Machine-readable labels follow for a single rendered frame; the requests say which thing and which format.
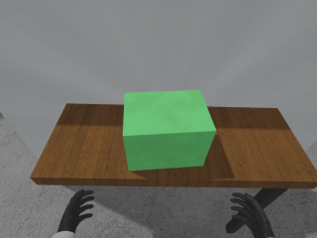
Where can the left robot hand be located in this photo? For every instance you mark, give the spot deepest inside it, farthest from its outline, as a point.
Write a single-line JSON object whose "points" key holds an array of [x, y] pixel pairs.
{"points": [[71, 218]]}

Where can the right robot hand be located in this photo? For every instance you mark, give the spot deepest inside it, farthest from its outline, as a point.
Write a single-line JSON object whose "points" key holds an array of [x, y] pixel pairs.
{"points": [[256, 218]]}

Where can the table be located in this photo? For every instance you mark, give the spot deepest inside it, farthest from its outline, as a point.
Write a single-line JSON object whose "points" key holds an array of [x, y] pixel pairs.
{"points": [[253, 147]]}

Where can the carton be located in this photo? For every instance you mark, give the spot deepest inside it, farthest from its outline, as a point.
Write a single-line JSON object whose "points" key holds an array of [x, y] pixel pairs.
{"points": [[166, 129]]}

